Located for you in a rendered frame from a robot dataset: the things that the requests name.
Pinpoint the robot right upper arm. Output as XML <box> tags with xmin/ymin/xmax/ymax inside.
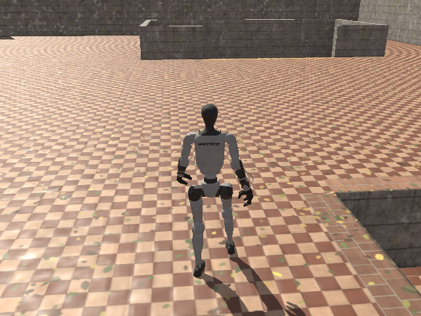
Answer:
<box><xmin>223</xmin><ymin>132</ymin><xmax>241</xmax><ymax>170</ymax></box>

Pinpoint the left robot forearm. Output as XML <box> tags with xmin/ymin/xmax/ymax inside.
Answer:
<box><xmin>177</xmin><ymin>158</ymin><xmax>187</xmax><ymax>177</ymax></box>

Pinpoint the right robot hand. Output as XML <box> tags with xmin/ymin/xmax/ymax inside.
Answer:
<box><xmin>238</xmin><ymin>188</ymin><xmax>253</xmax><ymax>207</ymax></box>

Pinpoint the left robot hand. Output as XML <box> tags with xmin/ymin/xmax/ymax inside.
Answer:
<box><xmin>177</xmin><ymin>174</ymin><xmax>192</xmax><ymax>185</ymax></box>

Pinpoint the robot left upper arm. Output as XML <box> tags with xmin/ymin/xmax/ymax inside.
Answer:
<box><xmin>179</xmin><ymin>132</ymin><xmax>196</xmax><ymax>167</ymax></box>

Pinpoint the robot torso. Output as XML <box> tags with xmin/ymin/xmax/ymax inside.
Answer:
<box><xmin>194</xmin><ymin>130</ymin><xmax>225</xmax><ymax>198</ymax></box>

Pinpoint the right robot forearm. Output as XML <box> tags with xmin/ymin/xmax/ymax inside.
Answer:
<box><xmin>235</xmin><ymin>160</ymin><xmax>251</xmax><ymax>191</ymax></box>

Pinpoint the right robot foot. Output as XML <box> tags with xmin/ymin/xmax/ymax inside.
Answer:
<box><xmin>226</xmin><ymin>240</ymin><xmax>235</xmax><ymax>255</ymax></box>

